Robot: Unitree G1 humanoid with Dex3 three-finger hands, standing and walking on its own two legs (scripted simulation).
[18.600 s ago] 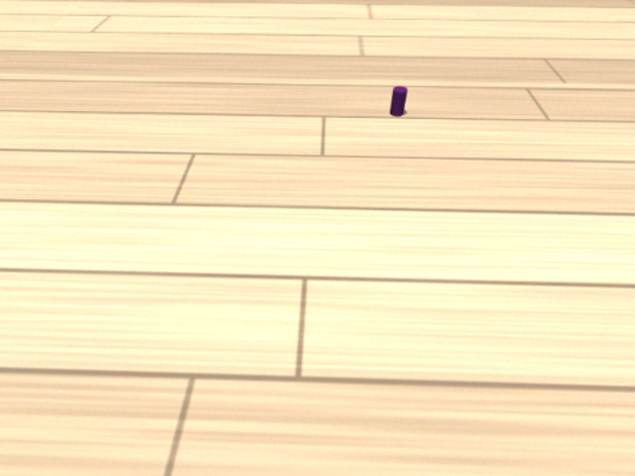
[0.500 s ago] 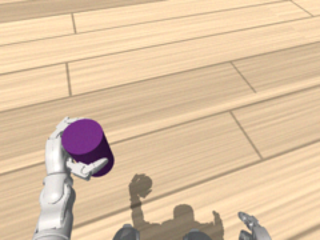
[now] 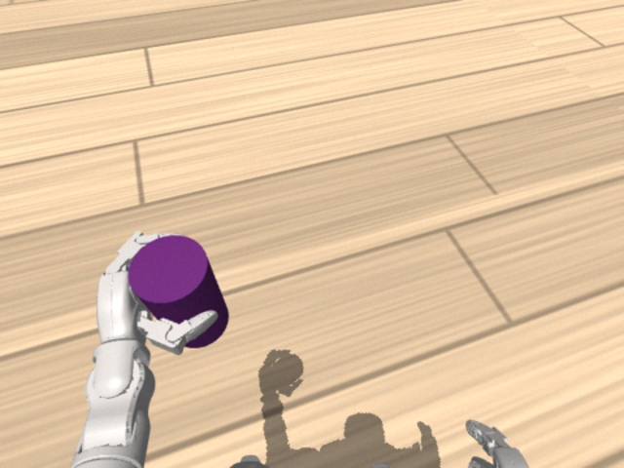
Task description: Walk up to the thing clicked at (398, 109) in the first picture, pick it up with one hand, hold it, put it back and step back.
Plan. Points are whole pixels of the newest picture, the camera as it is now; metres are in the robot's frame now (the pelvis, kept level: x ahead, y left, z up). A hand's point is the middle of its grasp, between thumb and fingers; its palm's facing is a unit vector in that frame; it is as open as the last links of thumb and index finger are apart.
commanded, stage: lift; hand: left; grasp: from the side
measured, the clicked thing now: (185, 296) +0.34 +0.17 +0.03
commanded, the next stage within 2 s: hold in 0.04 s
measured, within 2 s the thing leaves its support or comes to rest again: neither
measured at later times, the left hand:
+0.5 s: hand (174, 286) +0.33 +0.17 +0.07, palm faces +0.18 -0.98 -0.01, open 11.4 cm
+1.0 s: hand (176, 284) +0.33 +0.17 +0.07, palm faces +0.17 -0.99 -0.01, open 11.4 cm
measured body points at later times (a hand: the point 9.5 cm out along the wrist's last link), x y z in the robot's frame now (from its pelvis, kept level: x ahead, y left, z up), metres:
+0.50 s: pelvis +0.00 +0.00 +0.01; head +0.05 +0.00 +0.46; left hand +0.32 +0.22 +0.07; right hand +0.14 -0.24 -0.10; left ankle +0.02 +0.13 -0.69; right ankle -0.01 -0.13 -0.69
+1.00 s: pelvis +0.00 +0.00 +0.02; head +0.05 +0.00 +0.47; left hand +0.32 +0.22 +0.08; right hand +0.14 -0.24 -0.09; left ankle +0.02 +0.13 -0.69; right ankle -0.01 -0.13 -0.69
